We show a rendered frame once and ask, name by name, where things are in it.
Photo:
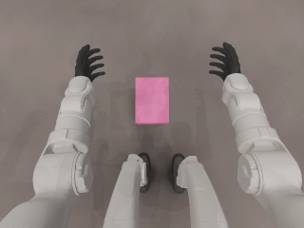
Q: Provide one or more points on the robot right upper arm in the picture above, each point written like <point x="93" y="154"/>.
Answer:
<point x="273" y="178"/>

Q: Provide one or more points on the carton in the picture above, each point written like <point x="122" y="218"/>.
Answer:
<point x="152" y="100"/>

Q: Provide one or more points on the right robot forearm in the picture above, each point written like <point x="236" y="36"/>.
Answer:
<point x="253" y="131"/>

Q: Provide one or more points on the right robot shin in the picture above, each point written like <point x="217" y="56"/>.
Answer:
<point x="189" y="158"/>

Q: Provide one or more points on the left robot hand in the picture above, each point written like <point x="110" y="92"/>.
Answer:
<point x="83" y="67"/>

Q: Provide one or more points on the right robot hand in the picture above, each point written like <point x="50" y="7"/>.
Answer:
<point x="230" y="60"/>

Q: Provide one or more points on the left robot forearm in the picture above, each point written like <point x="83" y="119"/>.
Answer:
<point x="73" y="122"/>

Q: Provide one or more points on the robot left foot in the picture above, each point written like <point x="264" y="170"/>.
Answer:
<point x="146" y="159"/>

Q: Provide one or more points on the robot left upper arm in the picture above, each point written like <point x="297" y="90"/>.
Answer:
<point x="59" y="180"/>

